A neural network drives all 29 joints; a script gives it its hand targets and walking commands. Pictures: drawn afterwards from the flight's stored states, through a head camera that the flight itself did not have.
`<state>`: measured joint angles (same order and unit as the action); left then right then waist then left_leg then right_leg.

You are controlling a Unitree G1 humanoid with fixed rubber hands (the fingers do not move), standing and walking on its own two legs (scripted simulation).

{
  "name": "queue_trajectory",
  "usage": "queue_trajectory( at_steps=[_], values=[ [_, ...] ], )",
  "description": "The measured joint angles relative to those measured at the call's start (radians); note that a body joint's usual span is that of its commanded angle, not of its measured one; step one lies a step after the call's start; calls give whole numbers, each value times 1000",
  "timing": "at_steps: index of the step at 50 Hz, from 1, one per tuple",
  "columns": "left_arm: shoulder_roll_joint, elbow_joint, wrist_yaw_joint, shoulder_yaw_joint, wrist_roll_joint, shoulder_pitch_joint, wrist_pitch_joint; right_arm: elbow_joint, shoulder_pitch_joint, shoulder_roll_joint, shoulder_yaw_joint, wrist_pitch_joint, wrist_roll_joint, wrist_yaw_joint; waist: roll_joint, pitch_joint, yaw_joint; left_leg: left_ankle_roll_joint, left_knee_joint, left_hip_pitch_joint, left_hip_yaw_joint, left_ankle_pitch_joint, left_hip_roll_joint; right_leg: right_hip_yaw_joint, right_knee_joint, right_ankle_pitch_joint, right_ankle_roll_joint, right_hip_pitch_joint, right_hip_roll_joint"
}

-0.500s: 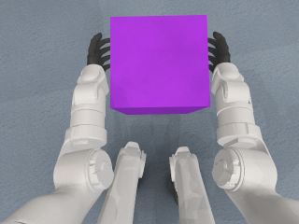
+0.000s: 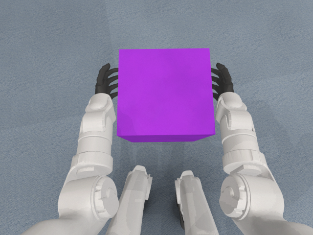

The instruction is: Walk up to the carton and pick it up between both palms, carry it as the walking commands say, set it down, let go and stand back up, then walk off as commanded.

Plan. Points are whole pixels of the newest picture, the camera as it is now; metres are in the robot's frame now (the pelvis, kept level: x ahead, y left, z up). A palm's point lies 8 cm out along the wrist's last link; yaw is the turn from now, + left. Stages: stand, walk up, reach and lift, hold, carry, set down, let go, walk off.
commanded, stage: reach and lift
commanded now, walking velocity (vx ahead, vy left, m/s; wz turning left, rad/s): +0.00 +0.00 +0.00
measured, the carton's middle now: (163, 104) +0.45 +0.02 -0.13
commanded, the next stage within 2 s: none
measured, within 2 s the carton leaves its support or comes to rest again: neither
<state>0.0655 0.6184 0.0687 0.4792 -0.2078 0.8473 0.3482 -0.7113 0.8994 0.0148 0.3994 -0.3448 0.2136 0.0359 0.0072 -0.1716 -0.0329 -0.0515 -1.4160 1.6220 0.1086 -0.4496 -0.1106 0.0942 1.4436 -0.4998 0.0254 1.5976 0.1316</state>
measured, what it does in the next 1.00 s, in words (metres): rises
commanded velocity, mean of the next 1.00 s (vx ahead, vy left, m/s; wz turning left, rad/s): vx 0.00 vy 0.00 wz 0.00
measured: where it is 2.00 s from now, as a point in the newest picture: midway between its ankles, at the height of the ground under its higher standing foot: (160, 210)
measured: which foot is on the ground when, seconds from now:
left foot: down 0.00-1.00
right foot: down 0.00-1.00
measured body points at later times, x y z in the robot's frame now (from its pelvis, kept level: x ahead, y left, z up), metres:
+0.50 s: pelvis +0.02 +0.00 +0.07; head +0.20 +0.00 +0.48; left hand +0.43 +0.17 +0.01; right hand +0.45 -0.13 +0.01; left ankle +0.09 +0.13 -0.56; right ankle +0.07 -0.12 -0.56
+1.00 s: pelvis +0.04 +0.00 +0.13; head +0.17 +0.00 +0.56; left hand +0.41 +0.17 +0.08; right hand +0.43 -0.13 +0.08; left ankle +0.09 +0.13 -0.56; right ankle +0.07 -0.12 -0.56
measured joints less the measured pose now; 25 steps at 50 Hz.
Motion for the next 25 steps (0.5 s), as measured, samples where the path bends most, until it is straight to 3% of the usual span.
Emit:
queue_trajectory(
  at_steps=[25],
  values=[
    [45,-43,-9,-34,-3,-180,-28,48,-187,46,-29,32,-2,-5,3,-4,-4,9,267,-315,18,56,13,18,-271,62,-13,-314,-9]
  ],
)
